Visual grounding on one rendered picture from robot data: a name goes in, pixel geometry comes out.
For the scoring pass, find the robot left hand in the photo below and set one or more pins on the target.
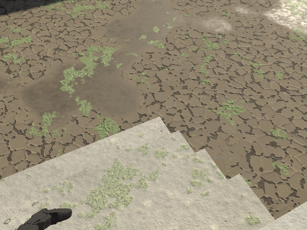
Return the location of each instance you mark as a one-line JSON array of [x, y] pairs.
[[44, 218]]

